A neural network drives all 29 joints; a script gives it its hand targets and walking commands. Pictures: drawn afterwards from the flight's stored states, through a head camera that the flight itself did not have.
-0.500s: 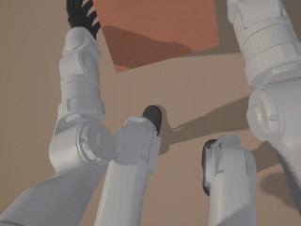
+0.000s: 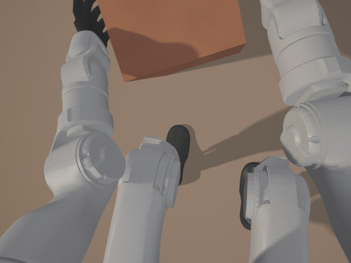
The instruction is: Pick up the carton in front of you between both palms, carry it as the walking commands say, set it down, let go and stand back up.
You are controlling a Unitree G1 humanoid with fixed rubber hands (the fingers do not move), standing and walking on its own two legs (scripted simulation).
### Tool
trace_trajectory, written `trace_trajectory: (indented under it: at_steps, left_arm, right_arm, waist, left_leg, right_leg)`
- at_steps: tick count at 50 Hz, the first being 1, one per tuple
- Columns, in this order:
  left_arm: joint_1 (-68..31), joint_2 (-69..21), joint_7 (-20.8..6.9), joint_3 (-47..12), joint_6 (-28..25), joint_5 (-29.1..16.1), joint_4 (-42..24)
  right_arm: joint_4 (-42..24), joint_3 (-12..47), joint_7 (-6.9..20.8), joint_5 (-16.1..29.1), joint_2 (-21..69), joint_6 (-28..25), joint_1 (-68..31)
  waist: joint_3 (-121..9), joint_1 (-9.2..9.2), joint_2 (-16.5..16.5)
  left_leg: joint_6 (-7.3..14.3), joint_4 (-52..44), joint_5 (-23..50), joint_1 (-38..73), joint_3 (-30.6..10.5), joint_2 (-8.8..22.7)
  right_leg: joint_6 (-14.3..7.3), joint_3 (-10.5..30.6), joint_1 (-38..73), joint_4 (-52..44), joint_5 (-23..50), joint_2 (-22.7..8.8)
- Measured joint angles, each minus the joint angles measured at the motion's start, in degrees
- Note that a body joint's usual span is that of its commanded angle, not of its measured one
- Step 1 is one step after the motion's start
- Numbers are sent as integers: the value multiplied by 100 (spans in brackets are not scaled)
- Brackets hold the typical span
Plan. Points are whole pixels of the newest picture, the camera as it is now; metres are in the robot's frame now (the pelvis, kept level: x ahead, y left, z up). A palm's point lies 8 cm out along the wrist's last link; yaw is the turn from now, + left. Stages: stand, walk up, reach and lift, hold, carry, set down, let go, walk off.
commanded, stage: set down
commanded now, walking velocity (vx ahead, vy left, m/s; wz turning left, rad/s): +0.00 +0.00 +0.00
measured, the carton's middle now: (180, 15) +0.54 +0.11 -0.27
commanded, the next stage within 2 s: let go in 1.54 s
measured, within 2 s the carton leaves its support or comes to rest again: neither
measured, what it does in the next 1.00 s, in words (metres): rises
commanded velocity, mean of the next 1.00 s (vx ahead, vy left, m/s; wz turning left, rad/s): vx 0.00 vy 0.00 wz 0.00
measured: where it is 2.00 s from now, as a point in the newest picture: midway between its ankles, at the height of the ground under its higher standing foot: (210, 186)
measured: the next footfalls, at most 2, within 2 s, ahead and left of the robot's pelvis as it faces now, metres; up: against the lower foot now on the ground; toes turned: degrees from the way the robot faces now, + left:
none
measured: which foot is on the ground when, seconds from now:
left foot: down 0.00-1.00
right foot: down 0.00-1.00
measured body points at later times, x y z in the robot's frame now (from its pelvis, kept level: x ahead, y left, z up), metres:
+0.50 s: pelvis -0.02 +0.01 -0.01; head +0.37 -0.03 +0.20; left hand +0.47 +0.28 -0.19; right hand +0.59 -0.09 -0.22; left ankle +0.14 +0.14 -0.36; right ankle +0.06 -0.10 -0.36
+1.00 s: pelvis -0.02 +0.02 +0.07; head +0.34 +0.03 +0.34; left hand +0.48 +0.28 -0.06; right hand +0.62 -0.08 -0.05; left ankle +0.14 +0.14 -0.36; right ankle +0.05 -0.10 -0.36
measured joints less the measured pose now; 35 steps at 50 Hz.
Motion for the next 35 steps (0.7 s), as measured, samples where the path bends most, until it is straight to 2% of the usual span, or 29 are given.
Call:
trace_trajectory:
  at_steps: [8, 14, 18, 22, 26, 29, 35]
  left_arm:
    - [-49, 45, 18, -60, -91, -56, 282]
    - [-143, 28, 64, -47, -408, -155, 636]
    - [-154, 124, 231, -405, -715, -493, 1063]
    - [-54, 388, 407, -956, -946, -1137, 1240]
    - [11, 604, 471, -1468, -992, -1738, 1117]
    - [-9, 614, 573, -1733, -930, -2024, 862]
    - [118, 195, 953, -1979, -636, -2108, -99]
  right_arm:
    - [-60, 185, 55, 91, -126, -24, 88]
    - [46, 646, 132, 324, -358, -86, 7]
    - [213, 1202, -6, 764, -725, -183, -70]
    - [277, 1787, -72, 1381, -1257, -216, -142]
    - [145, 2211, -4, 1880, -1583, -177, -289]
    - [49, 2379, 46, 2055, -1684, -104, -484]
    - [-91, 2227, 79, 2056, -1737, 112, -613]
  waist:
    - [33, 46, 11]
    - [191, 135, 86]
    - [369, 189, 163]
    - [569, 196, 189]
    - [696, 200, 161]
    - [744, 211, 146]
    - [635, 207, 0]
  left_leg:
    - [16, 129, -75, -25, 44, 44]
    - [22, 234, -53, 31, 85, 57]
    - [61, 256, 15, 89, 152, 72]
    - [138, 230, 113, 131, 229, 124]
    - [228, 216, 196, 131, 261, 196]
    - [283, 190, 251, 156, 276, 210]
    - [328, -20, 333, 347, 251, 76]
  right_leg:
    - [-57, -36, -66, 113, -25, -90]
    - [-65, -40, -45, 229, 17, -153]
    - [-53, -11, -16, 276, 83, -215]
    - [-40, 13, -7, 260, 189, -280]
    - [-16, -4, -14, 209, 305, -317]
    - [11, -8, 29, 162, 360, -349]
    - [30, -49, 325, -58, 336, -505]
